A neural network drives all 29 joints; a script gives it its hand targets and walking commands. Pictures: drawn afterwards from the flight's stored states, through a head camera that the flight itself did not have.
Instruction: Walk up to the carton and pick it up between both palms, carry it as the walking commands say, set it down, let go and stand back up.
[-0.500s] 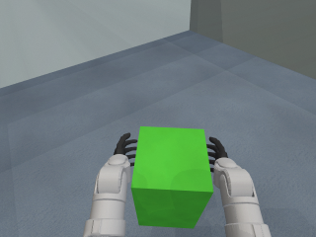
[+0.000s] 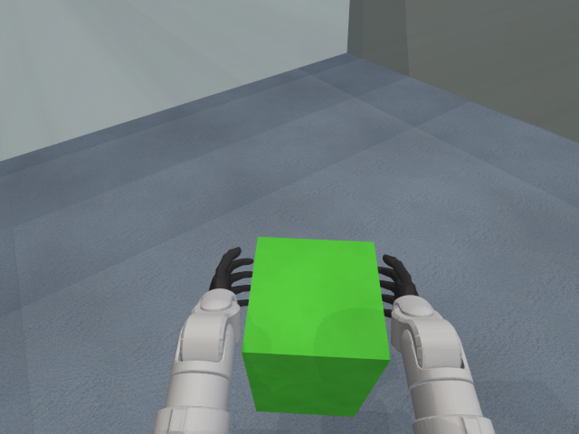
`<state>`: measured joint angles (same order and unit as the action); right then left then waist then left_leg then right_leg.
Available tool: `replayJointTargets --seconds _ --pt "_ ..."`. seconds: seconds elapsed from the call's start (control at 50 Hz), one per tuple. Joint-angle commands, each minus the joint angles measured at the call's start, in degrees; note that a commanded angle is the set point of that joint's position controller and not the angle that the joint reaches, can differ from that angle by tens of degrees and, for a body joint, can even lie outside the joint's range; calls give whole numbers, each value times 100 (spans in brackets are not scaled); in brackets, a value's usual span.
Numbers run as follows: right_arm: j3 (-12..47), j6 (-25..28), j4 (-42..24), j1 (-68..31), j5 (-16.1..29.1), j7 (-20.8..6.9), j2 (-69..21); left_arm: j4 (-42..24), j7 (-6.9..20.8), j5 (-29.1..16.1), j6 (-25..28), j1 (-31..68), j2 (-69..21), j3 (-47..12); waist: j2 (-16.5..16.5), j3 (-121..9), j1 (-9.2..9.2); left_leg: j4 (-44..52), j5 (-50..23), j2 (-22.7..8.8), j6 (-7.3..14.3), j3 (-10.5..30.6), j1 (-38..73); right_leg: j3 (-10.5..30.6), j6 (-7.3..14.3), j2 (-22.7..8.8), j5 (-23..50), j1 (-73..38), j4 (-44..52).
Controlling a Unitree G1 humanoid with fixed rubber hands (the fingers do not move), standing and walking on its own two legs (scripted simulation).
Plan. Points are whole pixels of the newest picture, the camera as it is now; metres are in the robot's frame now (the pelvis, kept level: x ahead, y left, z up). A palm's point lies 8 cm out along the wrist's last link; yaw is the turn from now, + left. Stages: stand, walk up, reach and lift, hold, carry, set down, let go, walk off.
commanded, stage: carry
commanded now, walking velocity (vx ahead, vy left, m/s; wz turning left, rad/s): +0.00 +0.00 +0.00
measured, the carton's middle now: (309, 334) +0.29 +0.00 -0.03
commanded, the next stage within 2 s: none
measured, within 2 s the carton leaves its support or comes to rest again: neither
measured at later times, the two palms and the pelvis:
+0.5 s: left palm (221, 301) +0.30 +0.13 +0.05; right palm (401, 303) +0.29 -0.13 +0.04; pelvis +0.00 +0.00 +0.00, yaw +0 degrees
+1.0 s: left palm (217, 300) +0.31 +0.14 +0.05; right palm (394, 301) +0.30 -0.12 +0.04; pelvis +0.01 +0.01 +0.00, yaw +0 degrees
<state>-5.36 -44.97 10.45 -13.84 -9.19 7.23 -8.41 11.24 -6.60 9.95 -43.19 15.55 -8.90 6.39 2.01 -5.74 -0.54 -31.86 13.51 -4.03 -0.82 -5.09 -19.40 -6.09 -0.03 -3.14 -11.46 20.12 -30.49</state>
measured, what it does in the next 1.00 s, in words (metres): stands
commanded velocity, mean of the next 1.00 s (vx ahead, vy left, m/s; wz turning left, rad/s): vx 0.00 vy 0.00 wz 0.00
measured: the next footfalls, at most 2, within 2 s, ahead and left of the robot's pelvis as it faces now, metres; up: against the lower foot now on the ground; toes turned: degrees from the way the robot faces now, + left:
none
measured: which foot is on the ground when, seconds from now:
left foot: down 0.00-1.00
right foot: down 0.00-1.00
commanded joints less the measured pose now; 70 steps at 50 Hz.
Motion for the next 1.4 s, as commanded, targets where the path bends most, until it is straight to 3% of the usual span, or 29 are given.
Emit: replayJointTargets --seconds 0.0,0.12,0.14,0.22,0.24,0.3,0.36,0.38,0.44,0.52,0.56,0.58,0.62,0.7,0.76,0.8,0.84,0.86,0.92,0.94,0.96,0.98,1.02,1.08,1.12,1.2,1.28,1.3,1.38 --pt "2711 405 -909 -2713 1273 -1134 -4683 -316 1066 -1136 139 1843 -5002 -2639 -281 -1434 18 492 -289 -450 204 488 345 542 129 -519 307 -612 553" --pt "2983 316 -1246 -2807 1556 -1137 -4775 -811 1038 -1412 68 2005 -5129 -2959 -42 -1247 24 586 -115 -388 152 377 299 598 119 -548 233 -534 594" --pt "2489 397 -513 -2650 1116 -1136 -4574 -96 1060 -1013 154 1849 -4935 -2540 -165 -1329 20 622 -151 -443 206 403 385 522 114 -523 215 -576 594" --pt "2462 415 -408 -2456 1101 -1165 -4648 -174 1080 -1091 185 1851 -5020 -2624 -94 -1463 24 661 -212 -499 229 501 387 478 81 -486 178 -663 475" --pt "2890 378 -1201 -2876 1441 -1152 -4860 -896 1079 -1347 152 2142 -5135 -2930 -278 -1310 35 665 -197 -463 194 497 343 516 78 -497 232 -628 563" --pt "2340 469 -361 -2584 983 -1134 -4568 155 1112 -910 196 1771 -4942 -2421 -161 -1460 41 613 -62 -402 229 440 455 541 140 -495 233 -619 526" --pt "2465 522 -510 -2862 1084 -1135 -4688 -56 1110 -998 255 2017 -4988 -2487 -208 -1009 42 682 2 -456 209 431 274 546 94 -478 2 -358 629" --pt "2900 408 -1121 -2709 1421 -1143 -4875 -945 1102 -1445 171 2191 -5155 -3002 -240 -1114 30 668 86 -441 241 470 240 606 99 -464 -21 -470 665" --pt "2300 474 -28 -2185 916 -1142 -4618 51 1092 -938 232 1848 -4861 -2460 20 -1454 36 626 -215 -467 227 439 480 554 151 -490 227 -661 537" --pt "2684 643 -944 -2710 1226 -1154 -4810 -682 1106 -1199 377 2091 -5123 -2777 -174 -1375 37 532 -464 -438 189 427 462 495 98 -501 489 -664 444" --pt "2443 574 -346 -2351 1028 -1148 -4733 -244 1088 -1033 317 1873 -4976 -2594 14 -1343 34 556 -436 -465 197 442 474 544 116 -484 426 -663 473" --pt "2893 505 -1153 -2637 1333 -1142 -4788 -761 1104 -1252 250 1822 -5048 -2841 -182 -1221 29 568 -461 -486 199 482 337 528 48 -506 431 -634 541" --pt "2303 636 -166 -2452 855 -1163 -4534 238 1106 -747 390 1670 -4867 -2307 -166 -1346 17 665 -332 -556 212 502 376 480 82 -483 286 -693 456" --pt "2809 687 -1108 -2758 1286 -1164 -4836 -759 1107 -1200 424 1935 -5111 -2842 -190 -1444 30 527 -274 -452 169 425 488 553 94 -549 497 -761 527" --pt "2228 670 -7 -2306 807 -1164 -4579 259 1120 -757 420 1688 -4871 -2302 -167 -1440 39 528 -473 -494 227 464 503 486 106 -492 489 -771 476" --pt "2552 717 -568 -2431 1091 -1180 -4690 -354 1116 -994 446 1757 -4898 -2611 -10 -1458 39 557 -575 -508 220 453 615 482 84 -496 498 -770 448" --pt "2096 971 167 -2470 676 -1198 -4655 220 1136 -646 718 1948 -4808 -2176 -178 -1347 25 502 -391 -485 229 439 474 496 64 -491 426 -719 477" --pt "2815 818 -1083 -2707 1258 -1178 -4922 -979 1142 -1317 576 2290 -5219 -2951 -306 -1388 14 473 -527 -465 197 430 449 463 65 -490 639 -866 508" --pt "2356 855 -385 -2500 857 -1189 -4572 137 1124 -779 567 1645 -4939 -2402 -182 -1506 33 526 -501 -516 229 524 494 468 88 -495 522 -888 436" --pt "2588 751 -679 -2590 1098 -1178 -4702 -293 1100 -1009 470 1776 -5032 -2680 100 -1256 31 675 -449 -493 214 476 426 555 65 -501 502 -670 443" --pt "2613 783 -681 -2519 1097 -1179 -4785 -486 1114 -1041 518 1926 -4984 -2661 -209 -1393 43 529 -727 -535 202 474 520 475 41 -506 602 -795 416" --pt "1807 923 875 -1949 465 -1218 -4494 690 1111 -417 709 1683 -4587 -1995 -51 -1426 36 546 -851 -570 251 511 562 429 55 -479 600 -794 317" --pt "2523 997 -497 -2519 1009 -1212 -4846 -474 1135 -1007 729 2071 -5075 -2703 -36 -1415 28 537 -626 -516 212 486 504 522 60 -501 607 -806 426" --pt "2813 884 -1063 -2740 1226 -1164 -4927 -770 1146 -1235 587 2141 -5189 -2896 -231 -1378 17 524 -189 -459 238 463 428 598 111 -511 341 -792 568" --pt "2339 828 -188 -2409 807 -1165 -4621 227 1136 -793 541 1679 -4951 -2404 -158 -1289 41 592 -245 -494 230 507 376 527 65 -487 457 -813 516" --pt "2429 913 -411 -2555 982 -1197 -4796 -440 1132 -1006 639 2174 -5035 -2650 242 -1372 32 611 -851 -530 205 456 643 474 51 -463 643 -750 345" --pt "2784 801 -983 -2456 1191 -1150 -4872 -893 1110 -1262 535 2111 -5095 -2924 -149 -1475 19 514 -549 -457 216 446 588 522 42 -484 730 -836 436" --pt "2409 774 -275 -2217 933 -1168 -4740 -305 1110 -1009 511 1948 -4972 -2647 -38 -1476 27 582 -464 -505 222 476 661 521 48 -475 538 -756 422" --pt "2441 839 -525 -2314 907 -1168 -4586 -155 1104 -900 531 1744 -4849 -2508 -189 -1255 49 575 -504 -530 247 507 452 509 87 -528 439 -764 504"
